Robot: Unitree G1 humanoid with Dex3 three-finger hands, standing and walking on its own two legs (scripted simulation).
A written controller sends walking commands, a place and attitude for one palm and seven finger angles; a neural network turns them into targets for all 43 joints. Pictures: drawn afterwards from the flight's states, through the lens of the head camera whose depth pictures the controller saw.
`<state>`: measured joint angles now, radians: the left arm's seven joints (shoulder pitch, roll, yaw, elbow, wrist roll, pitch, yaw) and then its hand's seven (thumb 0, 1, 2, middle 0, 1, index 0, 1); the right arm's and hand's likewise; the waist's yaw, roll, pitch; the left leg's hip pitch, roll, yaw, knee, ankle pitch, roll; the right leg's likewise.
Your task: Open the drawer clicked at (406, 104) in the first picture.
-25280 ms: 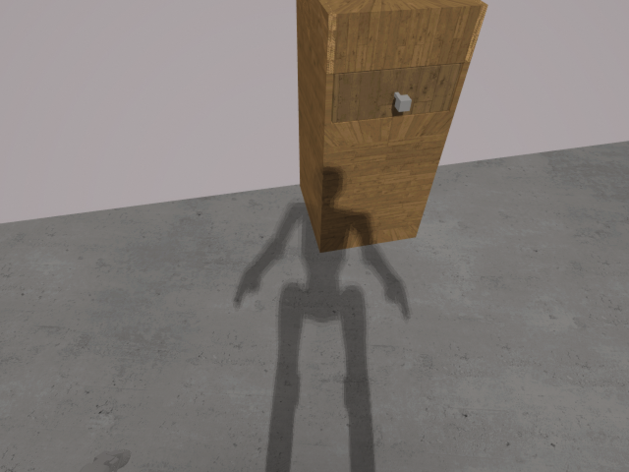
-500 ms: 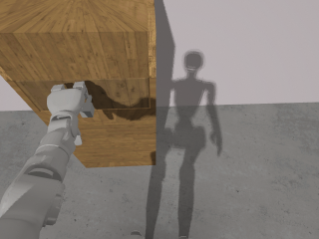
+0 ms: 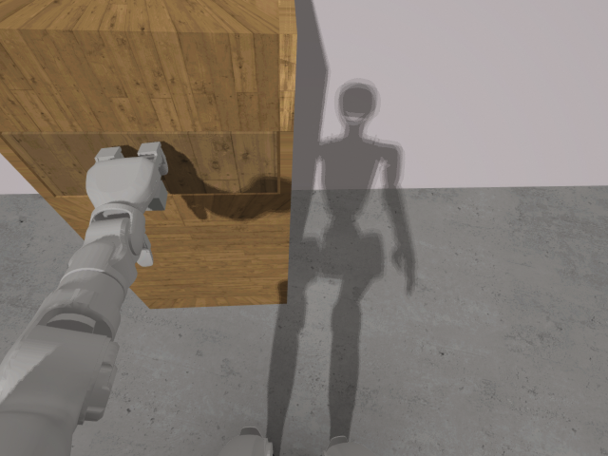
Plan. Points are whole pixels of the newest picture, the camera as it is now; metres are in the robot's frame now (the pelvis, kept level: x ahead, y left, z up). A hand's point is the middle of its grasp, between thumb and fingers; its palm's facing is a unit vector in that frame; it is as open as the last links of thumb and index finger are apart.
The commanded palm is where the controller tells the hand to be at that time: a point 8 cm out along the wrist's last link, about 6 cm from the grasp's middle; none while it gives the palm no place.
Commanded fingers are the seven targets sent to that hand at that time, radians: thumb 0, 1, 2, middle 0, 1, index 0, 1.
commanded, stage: lower the fingers behind the handle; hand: left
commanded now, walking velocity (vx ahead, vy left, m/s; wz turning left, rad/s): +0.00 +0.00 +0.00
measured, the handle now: (154, 186) +0.52 +0.22 -0.02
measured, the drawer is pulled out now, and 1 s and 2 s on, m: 0.00 0.00 0.01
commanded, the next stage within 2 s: close the thumb around the handle in 0.88 s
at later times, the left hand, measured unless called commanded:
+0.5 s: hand (151, 216) +0.47 +0.22 -0.04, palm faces -0.05 -0.03 -1.00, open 13.8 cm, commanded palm +0.46 +0.21 +0.02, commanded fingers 0.00 -0.50 0.30 -0.30 -1.20 -0.30 -1.20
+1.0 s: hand (151, 220) +0.47 +0.22 -0.04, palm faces -0.03 -0.04 -1.00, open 13.9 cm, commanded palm +0.45 +0.21 +0.02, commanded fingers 0.00 -0.39 0.35 -0.31 -1.21 -0.31 -1.21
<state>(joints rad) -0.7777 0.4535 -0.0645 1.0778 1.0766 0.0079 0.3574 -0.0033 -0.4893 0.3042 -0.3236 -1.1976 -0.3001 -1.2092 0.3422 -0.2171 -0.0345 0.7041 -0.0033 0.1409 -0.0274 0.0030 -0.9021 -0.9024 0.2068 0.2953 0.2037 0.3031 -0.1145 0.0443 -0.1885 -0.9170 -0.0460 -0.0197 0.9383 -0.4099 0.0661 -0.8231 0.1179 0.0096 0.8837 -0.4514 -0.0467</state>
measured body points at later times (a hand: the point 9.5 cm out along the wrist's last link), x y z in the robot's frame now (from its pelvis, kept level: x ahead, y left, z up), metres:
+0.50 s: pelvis +0.00 +0.01 -0.02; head +0.12 +0.03 +0.41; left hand +0.47 +0.22 +0.01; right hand +0.01 -0.25 -0.15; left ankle +0.01 +0.08 -0.68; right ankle -0.03 -0.10 -0.68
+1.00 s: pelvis -0.01 +0.01 -0.02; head +0.11 +0.03 +0.41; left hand +0.46 +0.22 +0.01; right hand +0.00 -0.26 -0.15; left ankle +0.01 +0.08 -0.68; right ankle -0.03 -0.10 -0.68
